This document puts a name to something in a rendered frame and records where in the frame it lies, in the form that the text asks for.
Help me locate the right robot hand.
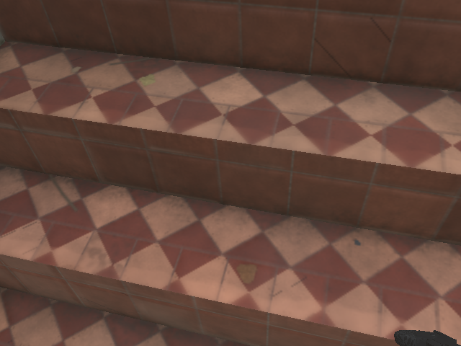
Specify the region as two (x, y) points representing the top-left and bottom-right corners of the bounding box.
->
(394, 330), (461, 346)

